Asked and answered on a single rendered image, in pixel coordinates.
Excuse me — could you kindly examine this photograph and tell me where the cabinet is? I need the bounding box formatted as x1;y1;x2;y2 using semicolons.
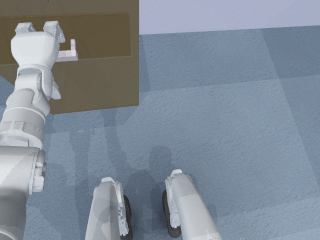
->
0;0;139;115

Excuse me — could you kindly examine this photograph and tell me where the drawer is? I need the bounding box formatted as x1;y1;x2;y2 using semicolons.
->
0;11;131;65

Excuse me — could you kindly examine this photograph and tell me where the robot left shin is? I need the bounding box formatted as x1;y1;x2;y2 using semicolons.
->
93;177;129;236

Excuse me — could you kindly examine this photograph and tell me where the left robot hand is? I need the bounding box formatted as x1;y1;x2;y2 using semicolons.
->
11;21;66;100

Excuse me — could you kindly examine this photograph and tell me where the right robot foot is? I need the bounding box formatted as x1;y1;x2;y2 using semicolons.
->
162;190;182;238

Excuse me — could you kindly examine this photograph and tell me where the left robot upper arm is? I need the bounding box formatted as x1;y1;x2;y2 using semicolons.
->
0;145;47;240

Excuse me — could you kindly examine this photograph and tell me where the left robot forearm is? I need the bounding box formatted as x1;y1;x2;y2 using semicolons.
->
0;64;53;150

